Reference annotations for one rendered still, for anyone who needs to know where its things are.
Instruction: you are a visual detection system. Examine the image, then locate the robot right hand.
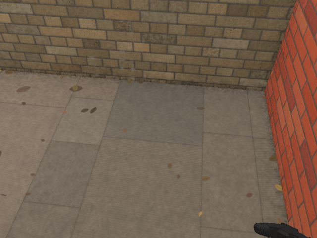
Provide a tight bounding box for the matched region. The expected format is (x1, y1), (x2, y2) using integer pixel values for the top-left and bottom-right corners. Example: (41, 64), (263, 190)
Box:
(254, 222), (311, 238)

